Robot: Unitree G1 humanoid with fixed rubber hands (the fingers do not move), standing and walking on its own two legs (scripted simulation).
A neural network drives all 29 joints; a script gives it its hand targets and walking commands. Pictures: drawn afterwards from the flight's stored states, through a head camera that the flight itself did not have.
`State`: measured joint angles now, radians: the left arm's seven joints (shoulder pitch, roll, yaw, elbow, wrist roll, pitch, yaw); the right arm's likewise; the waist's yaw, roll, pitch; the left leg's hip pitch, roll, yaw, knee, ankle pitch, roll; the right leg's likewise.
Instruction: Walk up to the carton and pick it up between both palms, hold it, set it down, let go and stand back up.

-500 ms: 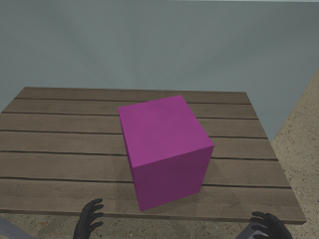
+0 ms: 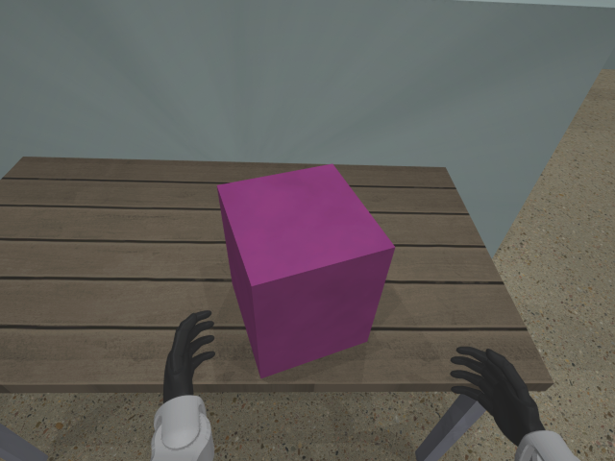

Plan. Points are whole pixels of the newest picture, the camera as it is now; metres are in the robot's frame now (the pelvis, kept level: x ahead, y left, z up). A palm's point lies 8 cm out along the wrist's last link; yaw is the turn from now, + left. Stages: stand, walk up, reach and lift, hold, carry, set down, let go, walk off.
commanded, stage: reach and lift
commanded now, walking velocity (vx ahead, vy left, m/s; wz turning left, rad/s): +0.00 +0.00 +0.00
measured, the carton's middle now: (297, 269) +0.44 +0.06 -0.01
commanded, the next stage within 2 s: none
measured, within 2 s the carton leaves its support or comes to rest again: neither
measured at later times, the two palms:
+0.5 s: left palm (166, 340) +0.25 +0.20 +0.05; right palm (499, 329) +0.33 -0.23 +0.03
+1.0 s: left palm (166, 305) +0.28 +0.21 +0.08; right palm (475, 273) +0.38 -0.19 +0.08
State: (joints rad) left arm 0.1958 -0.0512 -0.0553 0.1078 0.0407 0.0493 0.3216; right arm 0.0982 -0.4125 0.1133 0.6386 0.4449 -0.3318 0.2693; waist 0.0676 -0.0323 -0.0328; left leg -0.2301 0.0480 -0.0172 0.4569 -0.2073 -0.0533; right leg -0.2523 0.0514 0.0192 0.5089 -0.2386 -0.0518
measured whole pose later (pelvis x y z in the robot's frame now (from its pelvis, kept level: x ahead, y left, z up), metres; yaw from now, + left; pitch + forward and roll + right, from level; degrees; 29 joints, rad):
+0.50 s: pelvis +0.04 +0.01 +0.01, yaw +0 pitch +2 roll -1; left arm 0.22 -0.06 -0.02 -0.12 0.07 0.16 0.29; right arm -0.08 -0.51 0.16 0.67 0.52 -0.33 0.24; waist 0.10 -0.01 -0.01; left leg -0.19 0.07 -0.02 0.40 -0.24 -0.06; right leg -0.17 0.07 0.02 0.35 -0.21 -0.05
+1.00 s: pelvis -0.01 -0.01 +0.01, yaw -2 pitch +4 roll +0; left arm -0.19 0.00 0.09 -0.01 -0.04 0.43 0.30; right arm -0.44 -0.46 0.10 0.62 0.44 0.03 0.17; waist 0.16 -0.04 0.00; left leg -0.27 0.08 -0.01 0.31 -0.12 -0.07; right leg -0.29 0.09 0.05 0.34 -0.12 -0.07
